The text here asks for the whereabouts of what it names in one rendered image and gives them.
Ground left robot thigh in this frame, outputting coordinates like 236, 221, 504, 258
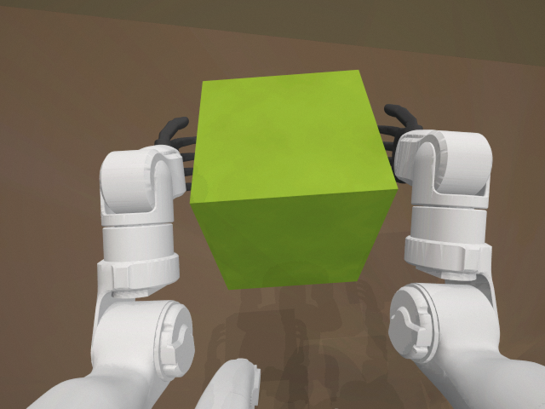
195, 360, 261, 409

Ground left robot upper arm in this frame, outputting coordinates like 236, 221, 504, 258
26, 300, 195, 409

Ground left robot forearm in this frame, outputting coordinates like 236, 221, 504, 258
91, 145, 186, 366

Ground robot right hand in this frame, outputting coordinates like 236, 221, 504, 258
377, 104, 423, 183

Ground right robot upper arm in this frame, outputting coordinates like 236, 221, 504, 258
388, 283, 545, 409

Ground carton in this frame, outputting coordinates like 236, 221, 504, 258
190, 70, 398, 290

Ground right robot forearm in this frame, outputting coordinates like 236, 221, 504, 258
394, 130, 500, 341

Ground robot left hand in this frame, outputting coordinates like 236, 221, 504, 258
154, 117, 197, 191

